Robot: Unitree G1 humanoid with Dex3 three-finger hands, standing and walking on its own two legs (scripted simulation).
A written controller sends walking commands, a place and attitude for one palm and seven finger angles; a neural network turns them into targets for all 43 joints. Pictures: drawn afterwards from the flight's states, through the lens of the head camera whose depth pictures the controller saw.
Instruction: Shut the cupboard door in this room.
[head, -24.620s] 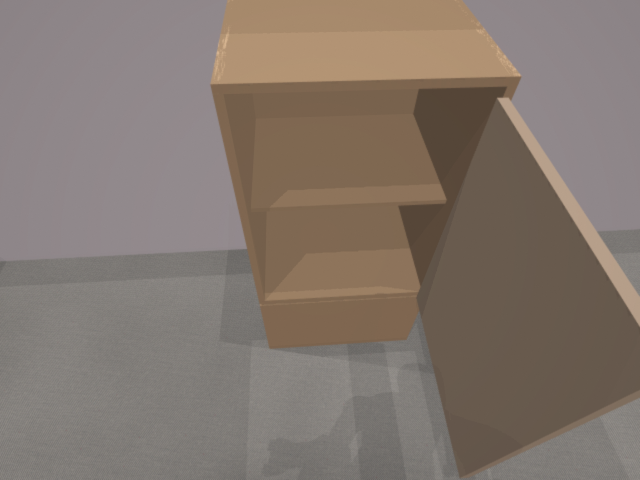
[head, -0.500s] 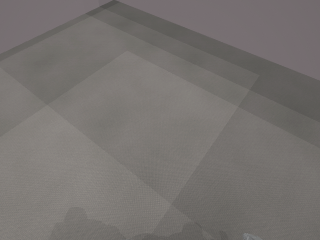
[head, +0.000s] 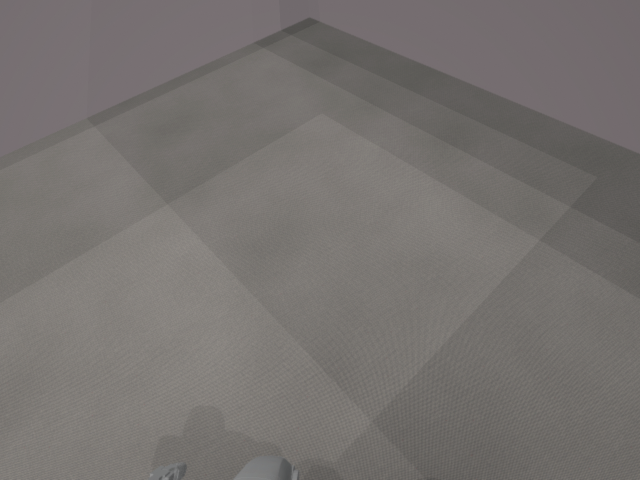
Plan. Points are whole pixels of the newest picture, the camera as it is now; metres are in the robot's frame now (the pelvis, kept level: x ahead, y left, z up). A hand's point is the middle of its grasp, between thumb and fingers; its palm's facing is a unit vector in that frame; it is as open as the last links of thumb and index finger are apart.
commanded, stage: turn or walk to find it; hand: left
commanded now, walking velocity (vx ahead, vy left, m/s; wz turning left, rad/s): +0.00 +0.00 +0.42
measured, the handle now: out of the picture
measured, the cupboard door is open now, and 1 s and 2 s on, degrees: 59 59 59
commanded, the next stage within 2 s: none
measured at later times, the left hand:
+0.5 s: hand out of the picture +0.01 +0.24 -0.16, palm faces +0.25 -0.93 -0.27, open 7.4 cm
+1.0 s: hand out of the picture -0.07 +0.20 -0.18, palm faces +0.47 -0.86 -0.22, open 7.4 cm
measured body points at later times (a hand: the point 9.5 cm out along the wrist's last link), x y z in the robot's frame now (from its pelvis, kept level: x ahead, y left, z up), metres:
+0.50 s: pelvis -0.01 +0.01 +0.00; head +0.04 +0.02 +0.45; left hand -0.01 +0.29 -0.14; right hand +0.12 -0.21 -0.14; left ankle -0.05 +0.14 -0.74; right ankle +0.01 -0.12 -0.69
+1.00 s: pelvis -0.01 +0.00 -0.01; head +0.03 +0.04 +0.44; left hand -0.09 +0.24 -0.16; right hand +0.19 -0.19 -0.15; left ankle -0.07 +0.10 -0.74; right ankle +0.02 -0.11 -0.74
